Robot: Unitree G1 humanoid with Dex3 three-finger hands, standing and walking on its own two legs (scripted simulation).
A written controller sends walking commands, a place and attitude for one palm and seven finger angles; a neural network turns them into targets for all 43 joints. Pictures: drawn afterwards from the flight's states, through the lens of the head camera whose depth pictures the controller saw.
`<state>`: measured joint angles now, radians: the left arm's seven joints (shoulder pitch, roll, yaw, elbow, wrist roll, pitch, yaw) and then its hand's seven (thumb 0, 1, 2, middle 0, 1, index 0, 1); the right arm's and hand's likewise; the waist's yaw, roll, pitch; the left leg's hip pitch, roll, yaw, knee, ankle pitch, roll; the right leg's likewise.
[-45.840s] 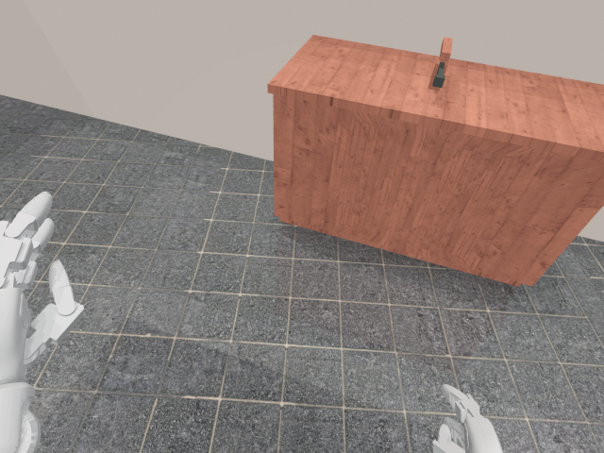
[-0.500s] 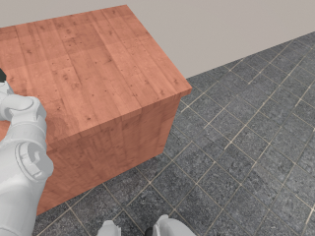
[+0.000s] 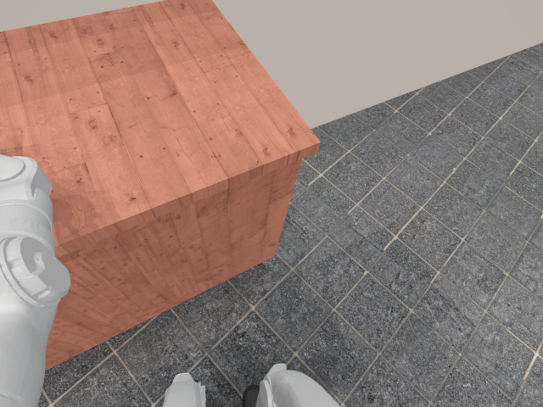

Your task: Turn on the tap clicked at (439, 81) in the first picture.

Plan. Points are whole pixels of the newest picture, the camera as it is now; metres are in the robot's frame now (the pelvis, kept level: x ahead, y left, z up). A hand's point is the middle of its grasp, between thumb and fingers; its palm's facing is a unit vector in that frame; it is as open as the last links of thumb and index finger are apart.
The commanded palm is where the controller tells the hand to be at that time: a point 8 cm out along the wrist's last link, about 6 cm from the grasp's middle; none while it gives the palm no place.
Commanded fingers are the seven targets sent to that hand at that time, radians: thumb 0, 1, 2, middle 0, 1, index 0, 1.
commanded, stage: push the lever round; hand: left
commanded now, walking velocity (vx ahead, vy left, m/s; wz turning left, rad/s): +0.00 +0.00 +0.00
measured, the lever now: out of the picture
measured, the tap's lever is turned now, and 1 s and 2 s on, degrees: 79 79 79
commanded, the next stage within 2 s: none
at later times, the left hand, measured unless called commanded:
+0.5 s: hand out of the picture +0.51 +0.33 +0.08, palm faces +0.89 -0.41 -0.18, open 8.5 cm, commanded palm +0.50 +0.34 +0.08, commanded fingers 0.00 0.90 0.90 -0.15 -0.15 -0.15 -0.15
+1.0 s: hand out of the picture +0.50 +0.33 +0.08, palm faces +0.88 -0.43 -0.18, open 8.5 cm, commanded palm +0.50 +0.35 +0.08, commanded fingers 0.00 0.90 0.90 -0.15 -0.15 -0.15 -0.15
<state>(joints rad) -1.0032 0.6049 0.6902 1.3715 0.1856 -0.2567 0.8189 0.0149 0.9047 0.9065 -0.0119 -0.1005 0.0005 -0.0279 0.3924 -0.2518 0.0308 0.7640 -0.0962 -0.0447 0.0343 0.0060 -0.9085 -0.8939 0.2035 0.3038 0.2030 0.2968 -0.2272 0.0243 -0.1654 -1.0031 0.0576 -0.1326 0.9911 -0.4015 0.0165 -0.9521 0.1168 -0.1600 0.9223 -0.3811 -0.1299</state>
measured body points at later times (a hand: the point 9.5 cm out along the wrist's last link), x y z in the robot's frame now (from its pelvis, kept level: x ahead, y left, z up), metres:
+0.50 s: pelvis +0.00 -0.02 -0.01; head +0.12 -0.01 +0.43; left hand +0.46 +0.34 +0.09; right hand -0.02 -0.28 -0.13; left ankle +0.04 +0.18 -0.67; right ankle +0.03 -0.02 -0.67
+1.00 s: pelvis +0.00 -0.01 -0.01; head +0.11 -0.01 +0.42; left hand +0.45 +0.34 +0.09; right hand -0.03 -0.27 -0.13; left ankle +0.04 +0.18 -0.67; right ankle +0.03 -0.02 -0.67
